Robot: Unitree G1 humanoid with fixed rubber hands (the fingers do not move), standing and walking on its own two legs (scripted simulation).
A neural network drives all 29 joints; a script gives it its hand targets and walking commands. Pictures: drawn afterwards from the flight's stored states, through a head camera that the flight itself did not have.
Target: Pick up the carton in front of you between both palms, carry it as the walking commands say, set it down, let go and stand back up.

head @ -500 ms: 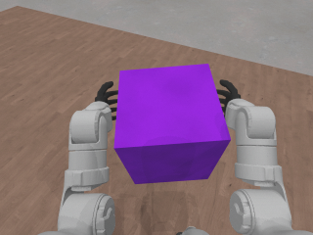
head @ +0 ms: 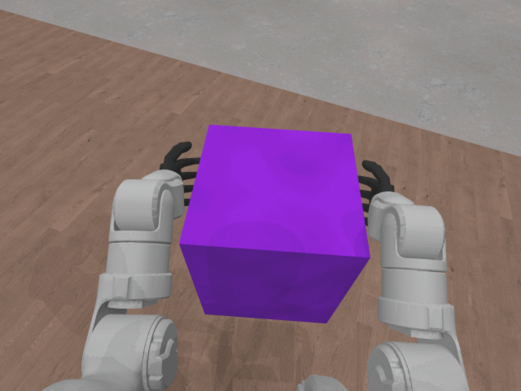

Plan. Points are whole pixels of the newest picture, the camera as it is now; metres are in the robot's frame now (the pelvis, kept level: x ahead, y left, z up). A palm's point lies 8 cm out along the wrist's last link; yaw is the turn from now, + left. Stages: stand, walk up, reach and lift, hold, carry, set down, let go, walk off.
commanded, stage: carry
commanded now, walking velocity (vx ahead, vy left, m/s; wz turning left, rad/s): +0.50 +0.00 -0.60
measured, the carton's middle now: (272, 231) +0.35 +0.01 +0.02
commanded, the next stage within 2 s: none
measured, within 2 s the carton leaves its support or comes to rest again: neither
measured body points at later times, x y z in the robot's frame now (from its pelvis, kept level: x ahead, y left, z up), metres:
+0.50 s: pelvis +0.28 -0.06 -0.04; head +0.33 -0.08 +0.41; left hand +0.67 +0.00 +0.03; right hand +0.60 -0.30 +0.03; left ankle +0.35 +0.09 -0.68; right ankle +0.27 -0.09 -0.76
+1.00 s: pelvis +0.56 -0.11 -0.06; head +0.59 -0.11 +0.39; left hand +0.95 -0.21 +0.04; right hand +0.76 -0.44 +0.04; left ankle +0.60 -0.04 -0.79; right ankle +0.49 -0.24 -0.71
